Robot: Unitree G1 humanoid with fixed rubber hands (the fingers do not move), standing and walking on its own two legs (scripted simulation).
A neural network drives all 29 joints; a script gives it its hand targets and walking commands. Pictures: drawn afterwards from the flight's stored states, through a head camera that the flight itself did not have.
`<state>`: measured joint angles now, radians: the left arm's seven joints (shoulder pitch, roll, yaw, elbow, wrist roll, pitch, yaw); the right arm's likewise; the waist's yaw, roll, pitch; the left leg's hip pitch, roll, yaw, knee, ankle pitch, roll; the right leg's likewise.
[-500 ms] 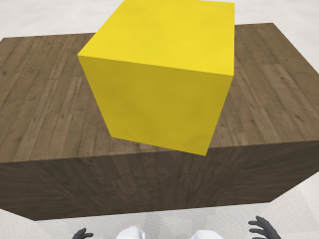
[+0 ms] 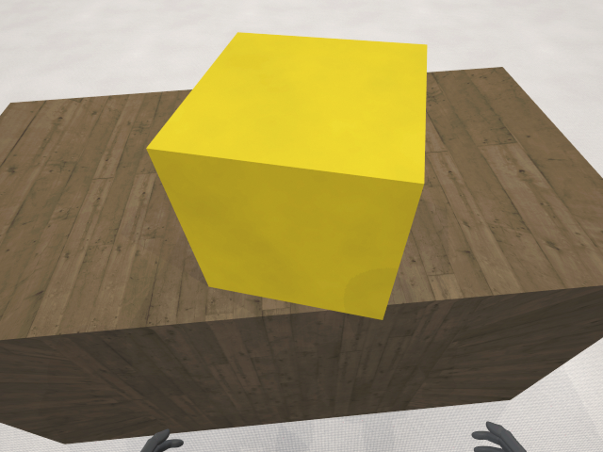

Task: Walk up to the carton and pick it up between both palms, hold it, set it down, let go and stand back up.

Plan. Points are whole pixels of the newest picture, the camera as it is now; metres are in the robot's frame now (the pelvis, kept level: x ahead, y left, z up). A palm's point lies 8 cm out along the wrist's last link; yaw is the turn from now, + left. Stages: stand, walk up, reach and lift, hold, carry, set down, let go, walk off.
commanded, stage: walk up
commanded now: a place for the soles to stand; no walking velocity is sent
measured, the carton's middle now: (309, 175) +0.48 +0.01 +0.09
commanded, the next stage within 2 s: reach and lift in 1.90 s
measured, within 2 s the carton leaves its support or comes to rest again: neither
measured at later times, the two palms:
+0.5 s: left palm out of the picture +0.09 +0.25 -0.12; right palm out of the picture +0.08 -0.25 -0.12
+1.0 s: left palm out of the picture +0.15 +0.25 -0.12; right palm out of the picture +0.13 -0.25 -0.12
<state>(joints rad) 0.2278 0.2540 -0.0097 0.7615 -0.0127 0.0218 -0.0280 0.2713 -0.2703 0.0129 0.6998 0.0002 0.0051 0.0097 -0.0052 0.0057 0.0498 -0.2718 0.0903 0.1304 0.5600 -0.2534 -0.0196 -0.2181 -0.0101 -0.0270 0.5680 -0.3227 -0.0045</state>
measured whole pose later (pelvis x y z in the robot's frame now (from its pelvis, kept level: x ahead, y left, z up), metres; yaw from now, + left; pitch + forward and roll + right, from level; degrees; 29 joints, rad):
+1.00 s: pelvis +0.05 +0.00 -0.02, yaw -1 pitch -2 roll +0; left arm 0.28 0.24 0.02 0.72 0.00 0.01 -0.01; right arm 0.31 -0.25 -0.02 0.68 -0.02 0.01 0.01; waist -0.01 0.00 0.06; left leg -0.24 0.09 0.13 0.71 -0.42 -0.03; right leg -0.19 -0.01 0.00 0.69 -0.47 0.00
